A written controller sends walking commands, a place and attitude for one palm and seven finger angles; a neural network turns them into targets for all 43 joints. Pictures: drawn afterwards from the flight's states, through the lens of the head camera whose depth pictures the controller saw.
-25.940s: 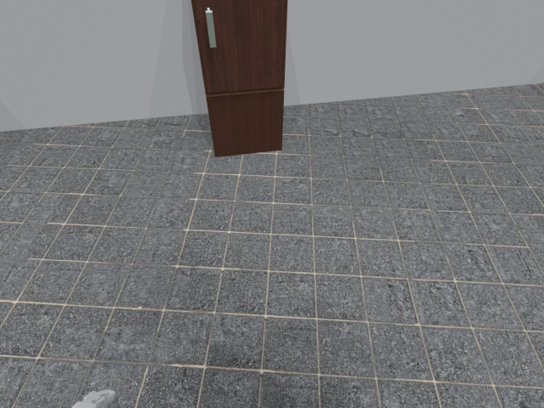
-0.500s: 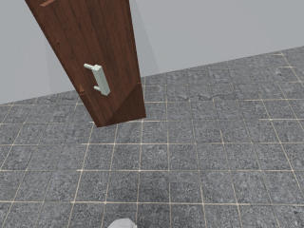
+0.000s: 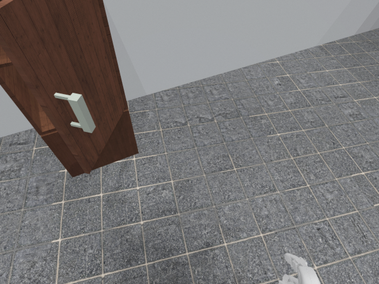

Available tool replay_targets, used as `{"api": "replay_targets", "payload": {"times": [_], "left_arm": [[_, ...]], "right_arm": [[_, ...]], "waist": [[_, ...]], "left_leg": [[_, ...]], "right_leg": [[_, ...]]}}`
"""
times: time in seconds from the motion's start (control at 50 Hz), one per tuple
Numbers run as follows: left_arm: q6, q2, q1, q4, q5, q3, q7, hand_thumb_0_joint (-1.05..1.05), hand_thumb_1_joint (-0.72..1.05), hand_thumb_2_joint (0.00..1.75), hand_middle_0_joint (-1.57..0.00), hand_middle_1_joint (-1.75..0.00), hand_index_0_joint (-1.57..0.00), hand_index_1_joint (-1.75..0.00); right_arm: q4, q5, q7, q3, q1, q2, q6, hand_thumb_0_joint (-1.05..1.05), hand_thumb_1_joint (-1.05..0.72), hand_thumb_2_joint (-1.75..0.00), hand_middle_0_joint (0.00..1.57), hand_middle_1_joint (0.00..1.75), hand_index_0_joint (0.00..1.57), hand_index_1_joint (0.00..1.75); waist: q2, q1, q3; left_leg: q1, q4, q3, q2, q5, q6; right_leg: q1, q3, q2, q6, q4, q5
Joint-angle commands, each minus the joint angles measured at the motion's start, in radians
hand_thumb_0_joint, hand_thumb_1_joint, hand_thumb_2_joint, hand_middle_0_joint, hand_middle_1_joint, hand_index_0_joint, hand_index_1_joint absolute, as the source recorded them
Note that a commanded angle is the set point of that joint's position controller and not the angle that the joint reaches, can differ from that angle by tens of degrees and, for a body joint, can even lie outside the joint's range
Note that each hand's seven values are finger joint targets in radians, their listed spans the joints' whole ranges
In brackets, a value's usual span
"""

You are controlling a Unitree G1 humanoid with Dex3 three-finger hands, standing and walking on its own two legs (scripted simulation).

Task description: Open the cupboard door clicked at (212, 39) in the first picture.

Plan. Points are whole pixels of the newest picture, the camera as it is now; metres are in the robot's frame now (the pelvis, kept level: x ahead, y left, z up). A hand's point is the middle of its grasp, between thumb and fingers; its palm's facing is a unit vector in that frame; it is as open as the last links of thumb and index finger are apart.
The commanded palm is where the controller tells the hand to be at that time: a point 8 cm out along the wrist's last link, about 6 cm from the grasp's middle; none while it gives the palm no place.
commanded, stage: walk to a spot facing it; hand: left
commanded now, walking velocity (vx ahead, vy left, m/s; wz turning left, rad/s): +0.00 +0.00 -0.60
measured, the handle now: (75, 112) +0.52 +0.39 -0.03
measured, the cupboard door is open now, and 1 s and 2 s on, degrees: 51 51 51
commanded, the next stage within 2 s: none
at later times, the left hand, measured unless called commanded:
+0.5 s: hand (133, 273) +0.15 +0.14 -0.15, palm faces -0.31 -0.92 -0.25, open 7.4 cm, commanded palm none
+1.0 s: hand (213, 187) +0.39 -0.03 -0.15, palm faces -0.63 -0.75 -0.19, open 7.4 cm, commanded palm none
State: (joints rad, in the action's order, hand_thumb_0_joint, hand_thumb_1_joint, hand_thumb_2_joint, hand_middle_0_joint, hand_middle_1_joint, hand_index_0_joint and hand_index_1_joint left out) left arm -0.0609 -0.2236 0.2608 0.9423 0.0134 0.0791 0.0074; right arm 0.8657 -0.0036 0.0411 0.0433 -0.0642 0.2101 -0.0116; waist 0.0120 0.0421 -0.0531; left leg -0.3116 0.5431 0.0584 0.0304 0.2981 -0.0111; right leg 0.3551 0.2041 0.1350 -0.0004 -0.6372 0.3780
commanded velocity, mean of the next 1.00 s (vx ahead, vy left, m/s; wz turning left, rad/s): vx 0.26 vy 0.00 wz -0.51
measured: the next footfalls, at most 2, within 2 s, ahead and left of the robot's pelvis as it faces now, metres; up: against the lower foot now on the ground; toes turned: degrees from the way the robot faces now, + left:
right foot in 0.34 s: +0.01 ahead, -0.15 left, +0.00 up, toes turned -17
left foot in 0.66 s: +0.18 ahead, +0.07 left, +0.00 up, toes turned -20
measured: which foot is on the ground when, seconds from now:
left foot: down 0.00-0.34, up 0.36-0.64, down 0.66-1.00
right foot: up 0.00-0.32, down 0.34-0.64, up 0.66-1.00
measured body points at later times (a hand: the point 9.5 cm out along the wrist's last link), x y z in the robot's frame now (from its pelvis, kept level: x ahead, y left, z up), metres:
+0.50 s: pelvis +0.01 -0.02 +0.01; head +0.04 -0.04 +0.45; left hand +0.17 +0.19 -0.13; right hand -0.04 -0.30 -0.14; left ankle +0.05 +0.11 -0.67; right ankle -0.03 -0.14 -0.73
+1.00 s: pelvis +0.16 -0.10 +0.00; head +0.20 -0.13 +0.45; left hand +0.42 +0.01 -0.13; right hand -0.05 -0.23 -0.14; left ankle +0.14 +0.08 -0.73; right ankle +0.17 -0.24 -0.71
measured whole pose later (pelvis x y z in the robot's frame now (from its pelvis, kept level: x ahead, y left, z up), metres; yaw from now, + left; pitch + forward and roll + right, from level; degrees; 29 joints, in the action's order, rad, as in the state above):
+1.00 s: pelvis +0.16 -0.10 +0.00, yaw -35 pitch +2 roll +0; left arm -0.02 -0.22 0.05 0.92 0.03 0.06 -0.07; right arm 1.04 -0.04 0.01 0.02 -0.47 0.18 0.05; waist -0.01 -0.07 -0.07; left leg -0.03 0.41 -0.24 0.15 0.38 -0.09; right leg 0.50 -0.12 -0.05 -0.04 -0.67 0.24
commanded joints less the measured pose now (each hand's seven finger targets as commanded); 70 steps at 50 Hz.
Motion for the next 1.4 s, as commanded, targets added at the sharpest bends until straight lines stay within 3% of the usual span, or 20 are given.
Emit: {"api": "replay_targets", "payload": {"times": [0.0, 0.06, 0.14, 0.24, 0.28, 0.32, 0.38, 0.58, 0.6, 0.62, 0.64, 0.68, 0.8, 0.92, 0.98, 1.0, 1.02, 1.06, 1.14, 1.38], "left_arm": [[0.034, -0.13, -0.045, -0.135, 0.019, 0.044, -0.028, 0.0, 0.9, 0.9, -0.2, -0.3, -0.2, -0.3], [0.021, -0.11, -0.043, -0.101, 0.013, 0.039, -0.039, 0.0, 0.9, 0.9, -0.2, -0.3, -0.2, -0.3], [0.017, -0.087, -0.102, -0.123, 0.01, 0.021, -0.051, 0.0, 0.9, 0.9, -0.2, -0.3, -0.2, -0.3], [0.023, -0.09, -0.131, -0.125, 0.005, 0.012, -0.06, 0.0, 0.9, 0.9, -0.2, -0.3, -0.2, -0.3], [0.029, -0.125, -0.034, -0.089, 0.007, 0.023, -0.061, 0.0, 0.9, 0.9, -0.2, -0.3, -0.2, -0.3], [0.042, -0.33, 0.121, -0.043, 0.017, 0.063, -0.03, 0.0, 0.9, 0.9, -0.2, -0.3, -0.2, -0.3], [0.055, -0.251, -0.002, -0.08, 0.011, 0.046, -0.008, 0.0, 0.9, 0.9, -0.2, -0.3, -0.2, -0.3], [0.079, -0.198, -0.083, -0.077, 0.01, 0.036, -0.03, 0.0, 0.9, 0.9, -0.2, -0.3, -0.2, -0.3], [0.077, -0.145, -0.099, -0.089, 0.01, 0.024, -0.035, 0.0, 0.9, 0.9, -0.2, -0.3, -0.2, -0.3], [0.074, -0.066, -0.105, -0.117, -0.001, 0.008, -0.044, 0.0, 0.9, 0.9, -0.2, -0.3, -0.2, -0.3], [0.086, -0.08, -0.177, -0.157, 0.004, 0.006, -0.046, 0.0, 0.9, 0.9, -0.2, -0.3, -0.2, -0.3], [0.094, -0.085, -0.214, -0.157, 0.019, 0.025, -0.064, 0.0, 0.9, 0.9, -0.2, -0.3, -0.2, -0.3], [0.068, -0.01, -0.193, -0.111, 0.017, -0.005, -0.087, 0.0, 0.9, 0.9, -0.2, -0.3, -0.2, -0.3], [0.069, -0.016, -0.276, -0.108, 0.015, -0.013, -0.08, 0.0, 0.9, 0.9, -0.2, -0.3, -0.2, -0.3], [0.088, -0.096, 0.024, -0.01, 0.019, 0.014, -0.063, 0.0, 0.9, 0.9, -0.2, -0.3, -0.2, -0.3], [0.098, -0.215, 0.196, 0.038, 0.027, 0.048, -0.045, 0.0, 0.9, 0.9, -0.2, -0.3, -0.2, -0.3], [0.096, -0.29, 0.259, 0.057, 0.002, 0.062, -0.031, 0.0, 0.9, 0.9, -0.2, -0.3, -0.2, -0.3], [0.093, -0.208, 0.104, 0.03, -0.008, 0.041, -0.011, 0.0, 0.9, 0.9, -0.2, -0.3, -0.2, -0.3], [0.119, -0.093, -0.037, 0.008, 0.005, 0.006, -0.005, 0.0, 0.9, 0.9, -0.2, -0.3, -0.2, -0.3], [0.146, -0.106, 0.101, 0.106, 0.004, 0.004, -0.006, 0.0, 0.9, 0.9, -0.2, -0.3, -0.2, -0.3]], "right_arm": [[-0.061, -0.036, 0.023, 0.049, -0.104, 0.237, 0.02, 0.0, -0.9, -0.9, 0.2, 0.3, 0.2, 0.3], [-0.05, -0.035, 0.02, 0.029, -0.116, 0.178, 0.026, 0.0, -0.9, -0.9, 0.2, 0.3, 0.2, 0.3], [-0.025, -0.033, 0.017, 0.04, -0.185, 0.2, 0.023, 0.0, -0.9, -0.9, 0.2, 0.3, 0.2, 0.3], [-0.01, -0.033, -0.002, 0.049, -0.215, 0.234, 0.015, 0.0, -0.9, -0.9, 0.2, 0.3, 0.2, 0.3], [-0.012, -0.028, -0.007, 0.047, -0.18, 0.227, 0.014, 0.0, -0.9, -0.9, 0.2, 0.3, 0.2, 0.3], [-0.095, -0.01, -0.024, 0.015, -0.064, 0.11, 0.013, 0.0, -0.9, -0.9, 0.2, 0.3, 0.2, 0.3], [-0.083, -0.015, -0.044, 0.037, -0.056, 0.173, 0.014, 0.0, -0.9, -0.9, 0.2, 0.3, 0.2, 0.3], [0.003, -0.018, -0.044, 0.036, -0.262, 0.111, 0.054, 0.0, -0.9, -0.9, 0.2, 0.3, 0.2, 0.3], [0.038, -0.02, -0.027, 0.047, -0.363, 0.158, 0.064, 0.0, -0.9, -0.9, 0.2, 0.3, 0.2, 0.3], [0.063, -0.041, -0.018, 0.073, -0.481, 0.269, 0.073, 0.0, -0.9, -0.9, 0.2, 0.3, 0.2, 0.3], [0.062, -0.041, -0.009, 0.071, -0.53, 0.297, 0.076, 0.0, -0.9, -0.9, 0.2, 0.3, 0.2, 0.3], [0.03, -0.046, -0.013, 0.055, -0.436, 0.248, 0.082, 0.0, -0.9, -0.9, 0.2, 0.3, 0.2, 0.3], [0.073, -0.034, -0.013, 0.019, -0.38, 0.138, 0.1, 0.0, -0.9, -0.9, 0.2, 0.3, 0.2, 0.3], [0.127, -0.04, -0.019, 0.017, -0.439, 0.141, 0.084, 0.0, -0.9, -0.9, 0.2, 0.3, 0.2, 0.3], [0.128, -0.024, -0.023, 0.015, -0.371, 0.151, 0.079, 0.0, -0.9, -0.9, 0.2, 0.3, 0.2, 0.3], [0.101, -0.003, -0.033, 0.004, -0.352, 0.092, 0.084, 0.0, -0.9, -0.9, 0.2, 0.3, 0.2, 0.3], [0.057, 0.006, -0.03, -0.002, -0.319, 0.063, 0.084, 0.0, -0.9, -0.9, 0.2, 0.3, 0.2, 0.3], [0.072, -0.003, -0.031, 0.018, -0.236, 0.077, 0.073, 0.0, -0.9, -0.9, 0.2, 0.3, 0.2, 0.3], [0.135, -0.025, -0.039, 0.015, -0.318, 0.019, 0.038, 0.0, -0.9, -0.9, 0.2, 0.3, 0.2, 0.3], [0.057, -0.02, -0.065, 0.021, -0.077, 0.027, 0.068, 0.0, -0.9, -0.9, 0.2, 0.3, 0.2, 0.3]], "waist": [[-0.129, -0.035, 0.036], [-0.241, -0.026, 0.081], [-0.231, -0.056, 0.121], [-0.248, -0.065, 0.105], [-0.149, -0.001, 0.119], [0.383, 0.103, 0.093], [0.196, 0.019, 0.023], [0.098, -0.099, 0.037], [-0.032, -0.145, 0.069], [-0.338, -0.193, 0.1], [-0.316, -0.2, 0.078], [-0.078, -0.144, -0.012], [-0.19, -0.077, 0.012], [-0.151, -0.1, -0.013], [-0.06, 0.06, 0.125], [0.18, 0.131, 0.246], [0.321, 0.13, 0.288], [0.131, 0.059, 0.071], [0.109, -0.072, 0.03], [0.082, -0.042, -0.01]], "left_leg": [[0.084, -0.277, 0.319, 0.425, -0.251, 0.221], [0.163, -0.167, 0.056, 0.27, -0.585, 0.14], [0.231, -0.128, -0.043, 0.248, -0.602, 0.118], [0.156, -0.125, -0.064, 0.294, -0.373, 0.105], [0.002, 0.002, -0.107, 0.257, -0.087, 0.052], [-0.439, 0.513, -0.204, 0.026, 0.435, -0.051], [-0.427, 0.628, -0.053, 0.1, 0.186, -0.04], [0.195, -0.027, -0.184, -0.009, -0.011, -0.051], [0.36, -0.114, -0.103, 0.061, 0.077, -0.034], [0.462, -0.277, 0.294, 0.34, 0.36, 0.056], [0.412, -0.384, 0.502, 0.514, 0.446, 0.157], [0.256, -0.402, 0.426, 0.47, 0.33, 0.194], [0.228, -0.328, -0.121, 0.27, -0.193, 0.088], [0.218, -0.285, -0.2, 0.305, -0.327, 0.09], [0.085, 0.111, -0.285, 0.24, -0.536, 0.035], [-0.187, 0.434, -0.343, 0.137, -0.219, -0.006], [-0.369, 0.713, -0.234, 0.028, 0.321, -0.027], [-0.42, 0.777, -0.085, 0.134, 0.15, -0.01], [-0.191, 0.533, -0.105, 0.144, 0.029, -0.033], [-0.119, 0.031, -0.167, 0.057, -0.086, -0.003]], "right_leg": [[0.235, -0.137, -0.114, 0.058, -0.514, 0.172], [0.239, -0.168, -0.128, 0.063, -0.549, 0.087], [0.173, -0.259, -0.132, 0.064, -0.341, 0.064], [-0.012, -0.307, -0.129, 0.024, -0.077, 0.06], [-0.262, -0.298, -0.124, -0.012, 0.15, -0.052], [-0.449, 0.368, -0.524, -0.196, 0.418, -0.02], [-0.245, 0.269, -0.434, -0.225, 0.438, 0.278], [0.083, 0.068, -0.248, -0.147, 0.292, 0.171], [0.199, 0.017, -0.187, -0.106, 0.141, 0.167], [0.39, -0.142, -0.048, -0.04, -0.219, 0.227], [0.462, -0.157, -0.11, -0.027, -0.414, 0.22], [0.466, -0.145, -0.192, -0.019, -0.558, 0.087], [0.315, -0.26, -0.221, 0.003, -0.342, -0.14], [0.11, -0.349, -0.17, -0.03, -0.051, -0.145], [-0.369, -0.334, -0.13, -0.092, 0.087, -0.162], [-0.646, -0.021, -0.366, -0.17, 0.175, -0.039], [-0.684, 0.367, -0.581, -0.248, 0.348, -0.11], [-0.428, 0.205, -0.521, -0.244, 0.382, -0.154], [-0.132, -0.071, -0.384, -0.187, 0.424, -0.289], [-0.306, -0.091, -0.376, -0.169, 0.344, -0.47]]}}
